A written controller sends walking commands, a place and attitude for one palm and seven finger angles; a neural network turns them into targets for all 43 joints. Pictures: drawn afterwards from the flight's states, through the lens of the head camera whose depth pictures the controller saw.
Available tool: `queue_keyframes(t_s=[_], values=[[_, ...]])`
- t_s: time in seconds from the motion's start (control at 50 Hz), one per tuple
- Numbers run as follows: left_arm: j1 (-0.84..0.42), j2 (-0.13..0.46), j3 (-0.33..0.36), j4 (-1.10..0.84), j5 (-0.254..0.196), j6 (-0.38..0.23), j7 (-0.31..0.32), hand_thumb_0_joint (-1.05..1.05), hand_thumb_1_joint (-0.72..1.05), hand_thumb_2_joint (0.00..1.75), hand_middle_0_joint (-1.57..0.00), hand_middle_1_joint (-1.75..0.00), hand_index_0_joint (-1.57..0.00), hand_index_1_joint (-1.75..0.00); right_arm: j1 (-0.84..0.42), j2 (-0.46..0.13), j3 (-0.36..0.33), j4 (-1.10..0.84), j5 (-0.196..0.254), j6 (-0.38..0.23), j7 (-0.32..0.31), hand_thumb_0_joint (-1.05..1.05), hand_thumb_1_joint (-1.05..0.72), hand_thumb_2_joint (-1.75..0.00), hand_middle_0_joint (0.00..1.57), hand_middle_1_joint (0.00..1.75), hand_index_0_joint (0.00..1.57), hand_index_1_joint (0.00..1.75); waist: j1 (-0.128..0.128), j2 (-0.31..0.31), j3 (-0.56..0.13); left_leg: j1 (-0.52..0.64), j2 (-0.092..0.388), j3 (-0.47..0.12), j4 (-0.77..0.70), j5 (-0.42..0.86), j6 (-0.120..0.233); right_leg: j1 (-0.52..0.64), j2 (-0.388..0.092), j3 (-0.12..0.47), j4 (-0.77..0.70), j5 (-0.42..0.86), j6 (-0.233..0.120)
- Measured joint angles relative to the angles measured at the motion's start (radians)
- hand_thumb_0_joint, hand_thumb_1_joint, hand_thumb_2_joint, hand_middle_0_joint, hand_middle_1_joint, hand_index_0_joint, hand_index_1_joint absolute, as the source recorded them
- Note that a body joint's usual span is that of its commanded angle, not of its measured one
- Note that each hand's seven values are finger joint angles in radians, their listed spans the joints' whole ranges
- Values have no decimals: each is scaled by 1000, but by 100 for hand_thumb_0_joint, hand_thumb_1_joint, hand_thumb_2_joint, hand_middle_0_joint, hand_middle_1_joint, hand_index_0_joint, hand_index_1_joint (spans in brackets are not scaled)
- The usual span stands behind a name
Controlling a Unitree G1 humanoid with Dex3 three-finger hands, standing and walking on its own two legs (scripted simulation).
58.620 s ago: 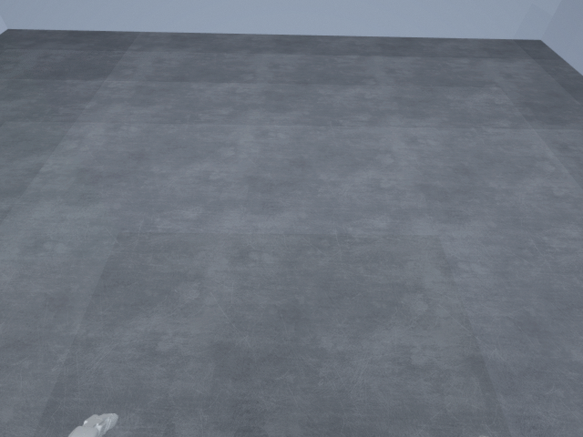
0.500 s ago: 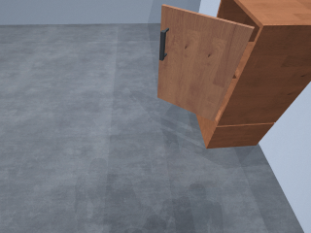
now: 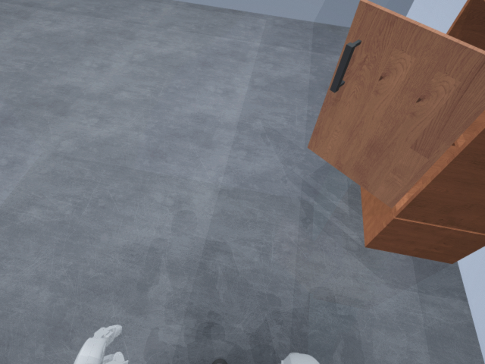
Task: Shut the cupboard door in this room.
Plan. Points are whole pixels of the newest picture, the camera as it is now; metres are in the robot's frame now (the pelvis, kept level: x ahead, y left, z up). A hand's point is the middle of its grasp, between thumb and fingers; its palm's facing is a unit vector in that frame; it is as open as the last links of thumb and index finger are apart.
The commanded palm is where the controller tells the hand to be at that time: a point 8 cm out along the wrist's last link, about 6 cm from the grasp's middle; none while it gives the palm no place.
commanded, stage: walk to a spot facing it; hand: left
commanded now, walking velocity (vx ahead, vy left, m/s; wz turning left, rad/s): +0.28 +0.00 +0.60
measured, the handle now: (345, 66) +0.92 -0.30 -0.04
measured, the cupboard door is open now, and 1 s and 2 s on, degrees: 55 55 55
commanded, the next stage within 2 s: turn to face it in 0.70 s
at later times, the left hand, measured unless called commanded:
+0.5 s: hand out of the picture -0.02 +0.13 -0.16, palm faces +0.41 -0.87 -0.27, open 7.4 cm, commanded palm none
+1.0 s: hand (81, 314) +0.22 +0.32 -0.17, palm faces +0.58 -0.80 -0.16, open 7.4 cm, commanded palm none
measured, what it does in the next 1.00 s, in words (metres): walks ahead, turning left: right foot, then left foot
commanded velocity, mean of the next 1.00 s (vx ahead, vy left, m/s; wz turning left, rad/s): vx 0.20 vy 0.00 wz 0.32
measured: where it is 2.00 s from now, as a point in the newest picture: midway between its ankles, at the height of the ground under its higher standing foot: (178, 309)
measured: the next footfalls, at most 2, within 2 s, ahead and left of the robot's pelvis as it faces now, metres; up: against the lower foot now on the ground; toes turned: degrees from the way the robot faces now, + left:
right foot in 0.18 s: +0.05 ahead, -0.15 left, +0.00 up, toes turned +8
left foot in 0.66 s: +0.22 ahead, +0.13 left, +0.00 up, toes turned +34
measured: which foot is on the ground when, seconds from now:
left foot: down 0.00-0.18, up 0.20-0.64, down 0.66-1.00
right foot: up 0.00-0.16, down 0.18-0.64, up 0.66-1.00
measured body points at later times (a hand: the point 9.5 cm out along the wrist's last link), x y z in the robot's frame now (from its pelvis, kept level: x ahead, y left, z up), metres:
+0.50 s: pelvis +0.09 -0.03 +0.00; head +0.15 -0.03 +0.44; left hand -0.04 +0.18 -0.14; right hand +0.27 -0.24 -0.16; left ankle +0.10 +0.13 -0.67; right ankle +0.01 -0.16 -0.74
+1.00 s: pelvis +0.24 +0.11 +0.00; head +0.24 +0.15 +0.45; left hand +0.19 +0.36 -0.16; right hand +0.40 -0.07 -0.14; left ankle +0.18 +0.11 -0.74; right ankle +0.40 +0.00 -0.66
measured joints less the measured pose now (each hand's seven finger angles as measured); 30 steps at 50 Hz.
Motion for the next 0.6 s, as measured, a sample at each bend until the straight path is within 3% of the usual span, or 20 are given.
queue_keyframes(t_s=[0.1, 0.16, 0.18, 0.2, 0.24, 0.28, 0.34, 0.48, 0.54, 0.6], values=[[21, 1, -11, -8, 0, -2, -12, 0, 91, 90, -20, -30, -20, -29, 19, -12, -10, -6, -4, 8, 9, 0, -91, -90, 20, 30, 20, 30, -11, 23, -25, -6, -17, -74, 6, -6, -14, 64, 38, -20, -180, -51, -14], [57, -2, -17, -15, -3, -14, -18, 0, 91, 90, -20, -30, -20, -30, 29, -19, -17, -1, -3, 17, 12, 0, -91, -90, 20, 30, 20, 30, -1, 31, -34, -10, -36, -108, 37, -33, -34, 152, 65, -43, -373, -33, -34], [79, 5, -20, -24, -2, -22, -19, 0, 91, 90, -20, -30, -20, -30, 34, -17, -20, -1, 2, 21, 12, 0, -91, -90, 20, 30, 20, 30, 8, 14, -43, -32, -53, -98, 88, -96, -42, 196, 58, -39, -467, -56, -52], [98, 7, -20, -26, 3, -31, -15, 0, 91, 90, -20, -30, -20, -30, 32, -17, -23, 3, 8, 24, 12, 0, -91, -90, 20, 30, 20, 30, 25, 4, -46, -72, -59, -68, 185, -194, -57, 205, 51, -33, -504, 13, -70], [127, -10, -24, -5, -1, -31, -3, 0, 91, 90, -20, -30, -20, -30, 19, -30, -32, 10, 3, 30, 16, 0, -91, -90, 20, 30, 20, 30, 28, 24, -33, -160, -42, -21, 433, -274, -76, 225, 46, -64, -498, 73, -90], [166, -22, -27, 18, -5, -31, -2, 0, 91, 90, -20, -30, -20, -30, 16, -37, -36, 4, -4, 31, 28, 0, -91, -90, 20, 30, 20, 30, 24, 31, -31, -230, -10, 32, 623, -240, -93, 269, 28, -96, -531, 64, -94], [220, -38, -28, 50, -9, -50, 3, 0, 91, 90, -20, -30, -20, -30, 8, -40, -33, -4, -5, 22, 46, 0, -91, -90, 20, 30, 20, 30, 21, 24, -23, -281, 53, 78, 745, -154, -108, 340, 2, -138, -596, 58, -90], [314, -85, -45, 79, -1, -96, 10, 0, 91, 90, -20, -30, -20, -30, -64, -38, -16, -2, 2, 31, 56, 0, -91, -90, 20, 30, 19, 30, 50, 15, 30, -292, 123, 132, 645, -132, -95, 465, -43, -262, -633, -5, -64], [355, -96, -51, 92, 2, -98, 11, 0, 91, 90, -20, -30, -20, -30, -124, -31, -3, -7, 2, 34, 63, 1, -91, -90, 19, 30, 19, 30, 77, 4, 53, -260, 122, 179, 502, -140, -79, 508, -56, -308, -629, -45, -46], [393, -96, -54, 112, 1, -94, 7, 0, 91, 90, -20, -30, -20, -30, -185, -21, 11, -33, 2, 17, 65, 1, -92, -90, 19, 30, 19, 30, 99, -17, 74, -197, 87, 237, 343, -173, -47, 535, -80, -345, -587, -102, -20]])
